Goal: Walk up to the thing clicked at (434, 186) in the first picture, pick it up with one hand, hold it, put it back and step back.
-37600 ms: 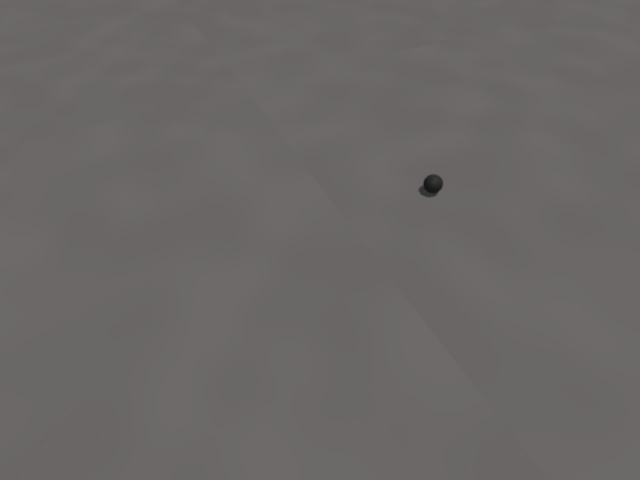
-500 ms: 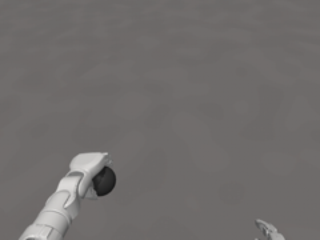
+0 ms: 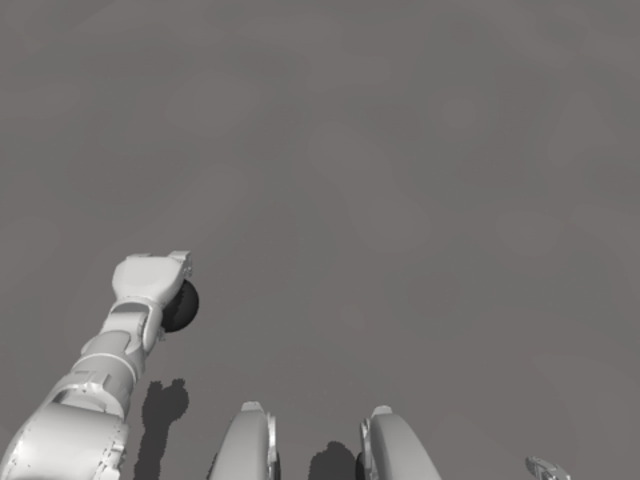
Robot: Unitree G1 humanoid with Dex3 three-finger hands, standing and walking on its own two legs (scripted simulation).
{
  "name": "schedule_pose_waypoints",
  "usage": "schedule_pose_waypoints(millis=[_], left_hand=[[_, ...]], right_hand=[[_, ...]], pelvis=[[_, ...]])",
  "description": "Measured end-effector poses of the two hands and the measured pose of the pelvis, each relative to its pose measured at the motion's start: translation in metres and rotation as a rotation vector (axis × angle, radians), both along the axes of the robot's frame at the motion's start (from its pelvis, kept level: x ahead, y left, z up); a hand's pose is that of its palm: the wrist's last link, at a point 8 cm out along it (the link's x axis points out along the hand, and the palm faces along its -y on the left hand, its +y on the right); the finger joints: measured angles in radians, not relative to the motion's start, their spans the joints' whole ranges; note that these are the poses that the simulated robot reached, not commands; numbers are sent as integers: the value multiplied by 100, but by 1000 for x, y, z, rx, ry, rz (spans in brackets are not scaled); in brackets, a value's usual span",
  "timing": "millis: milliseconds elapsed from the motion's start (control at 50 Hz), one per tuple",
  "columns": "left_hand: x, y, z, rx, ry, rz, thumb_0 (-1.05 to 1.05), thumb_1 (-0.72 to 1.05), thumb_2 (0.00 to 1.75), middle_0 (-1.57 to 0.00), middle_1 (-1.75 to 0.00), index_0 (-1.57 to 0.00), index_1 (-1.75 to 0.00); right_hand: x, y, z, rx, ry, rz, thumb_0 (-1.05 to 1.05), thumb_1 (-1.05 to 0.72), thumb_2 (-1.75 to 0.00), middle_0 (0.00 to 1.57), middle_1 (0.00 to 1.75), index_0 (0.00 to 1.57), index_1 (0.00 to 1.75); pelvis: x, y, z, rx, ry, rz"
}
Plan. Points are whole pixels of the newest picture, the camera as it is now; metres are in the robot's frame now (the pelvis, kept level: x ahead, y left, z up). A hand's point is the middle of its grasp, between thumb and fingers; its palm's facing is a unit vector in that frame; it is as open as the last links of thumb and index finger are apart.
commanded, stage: crouch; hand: left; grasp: from above
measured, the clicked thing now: (169, 303) +0.38 +0.24 -0.15
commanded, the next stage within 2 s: lower in 1.32 s
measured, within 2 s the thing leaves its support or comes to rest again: neither
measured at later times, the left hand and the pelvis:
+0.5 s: hand (184, 330) +0.39 +0.27 -0.34, palm faces -0.46 +0.00 -0.89, open 11.2 cm; pelvis -0.04 +0.00 -0.19, yaw -3 degrees
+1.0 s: hand (189, 330) +0.42 +0.28 -0.43, palm faces -0.45 -0.01 -0.89, open 11.2 cm; pelvis -0.05 +0.00 -0.27, yaw -6 degrees
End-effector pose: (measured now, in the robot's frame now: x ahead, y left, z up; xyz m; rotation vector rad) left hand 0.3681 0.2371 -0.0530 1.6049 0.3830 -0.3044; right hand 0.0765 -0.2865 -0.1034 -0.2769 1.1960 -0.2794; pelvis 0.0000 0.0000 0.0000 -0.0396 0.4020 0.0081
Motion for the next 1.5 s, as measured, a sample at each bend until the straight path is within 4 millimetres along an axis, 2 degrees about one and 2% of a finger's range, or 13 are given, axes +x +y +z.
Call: schedule_pose_waypoints(millis=[140, 240, 380, 540, 660, 760, 1080, 1280, 1500], left_hand=[[17, 6, -74, 1, -12, 19, -2, -10, 65, -54, -91, -47, -78], [20, 13, -121, 2, 12, 35, -2, -12, 67, -54, -92, -47, -80], [21, 23, -187, -19, 64, 39, -2, -13, 69, -53, -93, -46, -80], [34, 28, -239, -44, 34, 32, -2, -14, 70, -55, -92, -48, -80], [45, 32, -263, -41, 17, 44, -2, -15, 70, -55, -92, -48, -79], [48, 36, -281, -39, 27, 54, -2, -15, 70, -55, -92, -48, -80], [54, 41, -328, -47, 37, 49, -1, -12, 68, -53, -93, -46, -80], [61, 42, -346, -42, 32, 59, -1, -12, 67, -54, -92, -47, -80], [66, 46, -360, -42, 43, 73, -1, -12, 67, -54, -92, -47, -80]], right_hand=[[-48, 8, -72, -7, 102, -38, 1, -90, -90, 20, 29, 20, 29], [-68, 20, -118, 18, 140, -39, 1, -91, -90, 20, 29, 20, 29], [-75, 28, -167, 42, 167, 0, 1, -90, -90, 20, 30, 21, 29], [-64, 18, -202, 23, 193, 69, 1, -90, -90, 20, 30, 21, 29], [-56, 9, -219, 9, 191, 95, 1, -91, -90, 20, 29, 21, 29], [-56, 6, -232, 17, 204, 101, 1, -91, -90, 20, 29, 20, 29], [-92, 11, -275, 39, 278, 76, 1, -91, -90, 20, 30, 20, 29], [-105, 12, -294, 43, 298, 78, 1, -91, -90, 20, 30, 20, 30], [-101, 11, -306, 43, 311, 102, 0, -92, -90, 20, 30, 20, 30]], pelvis=[[-19, 5, -67, -16, 116, -8], [-31, 7, -107, -25, 162, -11], [-41, 5, -155, -37, 216, -10], [-39, 0, -196, -49, 253, -19], [-38, -2, -217, -58, 255, -31], [-38, -2, -232, -61, 251, -41], [-48, -1, -279, -72, 213, -66], [-51, -2, -301, -73, 195, -75], [-49, -4, -312, -78, 186, -85]])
